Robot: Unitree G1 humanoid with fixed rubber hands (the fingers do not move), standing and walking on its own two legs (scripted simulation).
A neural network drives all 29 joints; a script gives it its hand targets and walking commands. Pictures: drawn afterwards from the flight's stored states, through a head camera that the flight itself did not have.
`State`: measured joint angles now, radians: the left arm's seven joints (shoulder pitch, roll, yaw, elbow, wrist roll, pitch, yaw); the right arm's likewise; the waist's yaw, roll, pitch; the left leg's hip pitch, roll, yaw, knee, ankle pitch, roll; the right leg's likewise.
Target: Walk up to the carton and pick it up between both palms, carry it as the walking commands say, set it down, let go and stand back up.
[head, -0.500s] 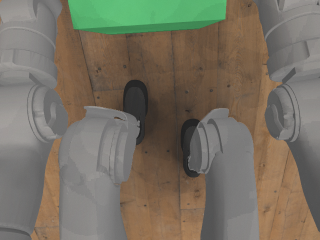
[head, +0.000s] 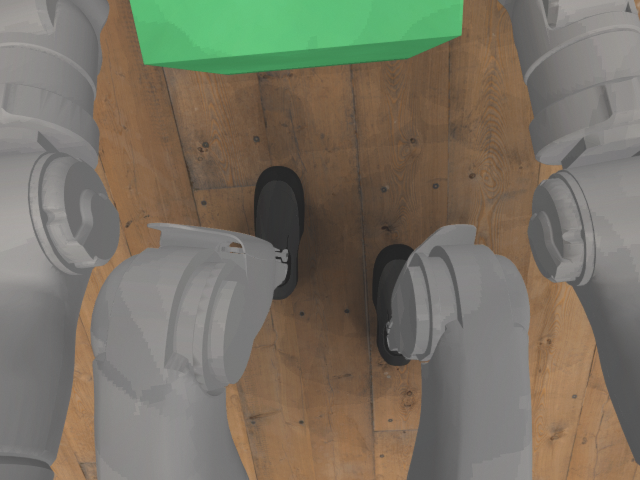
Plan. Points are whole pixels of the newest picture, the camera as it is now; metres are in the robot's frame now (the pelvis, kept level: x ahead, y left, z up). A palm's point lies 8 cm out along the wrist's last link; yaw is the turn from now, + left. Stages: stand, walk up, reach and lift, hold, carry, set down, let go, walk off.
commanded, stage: reach and lift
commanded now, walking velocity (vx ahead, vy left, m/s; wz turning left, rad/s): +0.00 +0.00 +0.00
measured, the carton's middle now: out of the picture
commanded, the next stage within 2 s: none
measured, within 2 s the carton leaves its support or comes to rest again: leaves its support in 1.22 s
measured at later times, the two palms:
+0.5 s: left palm out of the picture +0.54 +0.25 -0.18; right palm out of the picture +0.58 -0.07 -0.18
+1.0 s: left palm out of the picture +0.54 +0.26 -0.18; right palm out of the picture +0.58 -0.07 -0.19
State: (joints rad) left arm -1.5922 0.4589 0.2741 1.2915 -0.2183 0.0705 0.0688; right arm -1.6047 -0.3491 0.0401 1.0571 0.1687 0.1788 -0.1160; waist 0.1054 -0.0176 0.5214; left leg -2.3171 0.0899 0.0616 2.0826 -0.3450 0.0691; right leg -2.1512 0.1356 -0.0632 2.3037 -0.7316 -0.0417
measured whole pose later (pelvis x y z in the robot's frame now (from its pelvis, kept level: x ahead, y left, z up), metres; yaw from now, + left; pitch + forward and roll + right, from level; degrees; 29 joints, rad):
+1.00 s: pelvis +0.01 +0.00 +0.00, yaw -1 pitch +33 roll +1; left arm -1.62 0.43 0.21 1.23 -0.15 0.17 0.05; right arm -1.57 -0.28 -0.11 1.03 0.09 0.20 -0.10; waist 0.12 -0.04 0.52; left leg -2.31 0.10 0.05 2.11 -0.37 0.06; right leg -2.15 0.15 -0.07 2.32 -0.74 -0.05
